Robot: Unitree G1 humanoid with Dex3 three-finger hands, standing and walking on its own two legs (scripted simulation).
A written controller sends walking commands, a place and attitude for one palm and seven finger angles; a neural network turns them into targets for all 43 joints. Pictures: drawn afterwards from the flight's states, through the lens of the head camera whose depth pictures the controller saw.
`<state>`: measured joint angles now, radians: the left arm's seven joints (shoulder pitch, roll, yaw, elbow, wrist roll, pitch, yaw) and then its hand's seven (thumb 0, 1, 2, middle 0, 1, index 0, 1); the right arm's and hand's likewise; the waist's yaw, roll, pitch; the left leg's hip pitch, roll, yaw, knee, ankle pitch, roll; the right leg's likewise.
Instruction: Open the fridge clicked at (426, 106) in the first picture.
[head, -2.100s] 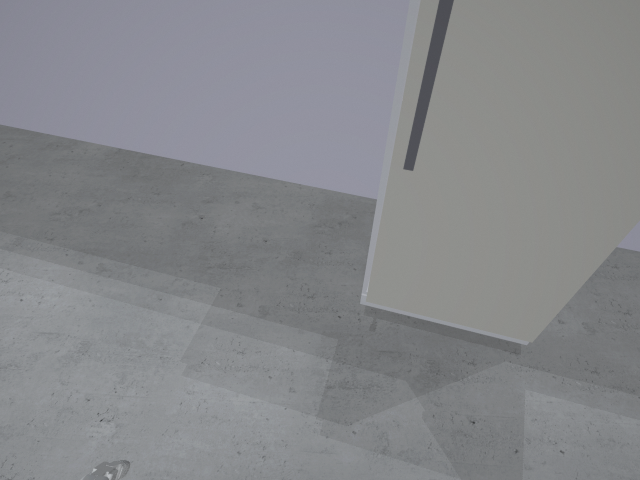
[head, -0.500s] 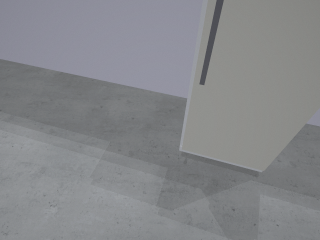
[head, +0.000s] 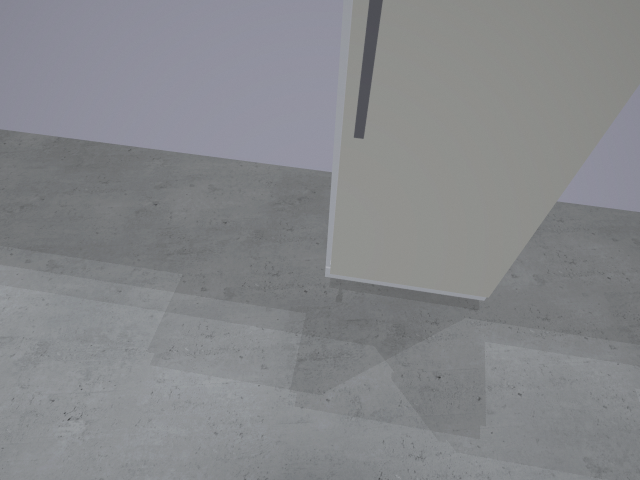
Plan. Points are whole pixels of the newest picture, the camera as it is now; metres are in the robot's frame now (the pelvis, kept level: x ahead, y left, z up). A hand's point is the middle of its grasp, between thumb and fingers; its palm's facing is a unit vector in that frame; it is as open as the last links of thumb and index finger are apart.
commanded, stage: turn to face it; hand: left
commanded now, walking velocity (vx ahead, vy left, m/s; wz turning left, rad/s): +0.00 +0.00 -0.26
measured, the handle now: (375, 9) +0.82 -0.05 +0.21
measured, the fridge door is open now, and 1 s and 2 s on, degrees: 0 0 0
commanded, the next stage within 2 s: take the last steps up to it in 0.04 s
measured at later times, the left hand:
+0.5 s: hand out of the picture +0.03 +0.20 -0.18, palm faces -0.02 -0.99 -0.15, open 7.4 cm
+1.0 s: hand (285, 361) +0.34 +0.08 -0.20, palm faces -0.28 -0.95 -0.12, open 7.4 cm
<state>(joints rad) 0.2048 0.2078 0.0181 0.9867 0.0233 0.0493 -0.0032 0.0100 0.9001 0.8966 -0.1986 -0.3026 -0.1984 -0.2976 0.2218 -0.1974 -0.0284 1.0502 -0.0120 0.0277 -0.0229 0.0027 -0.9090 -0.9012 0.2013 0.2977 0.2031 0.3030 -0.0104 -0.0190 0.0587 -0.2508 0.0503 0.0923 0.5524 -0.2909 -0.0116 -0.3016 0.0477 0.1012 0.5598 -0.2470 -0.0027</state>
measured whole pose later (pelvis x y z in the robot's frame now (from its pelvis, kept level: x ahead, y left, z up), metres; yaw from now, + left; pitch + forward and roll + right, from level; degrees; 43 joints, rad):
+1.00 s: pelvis +0.20 -0.06 -0.02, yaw -12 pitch +2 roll -2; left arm 0.10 0.18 0.05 1.01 0.03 -0.04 -0.04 0.01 0.91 0.90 -0.19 -0.30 -0.19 -0.30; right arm 0.56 -0.08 -0.03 1.22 -0.01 -0.04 -0.03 0.00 -0.91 -0.90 0.20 0.30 0.20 0.30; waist -0.07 -0.02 0.11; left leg 0.00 0.17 0.14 0.69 -0.54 -0.06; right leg -0.46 0.00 -0.15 0.61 -0.17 -0.06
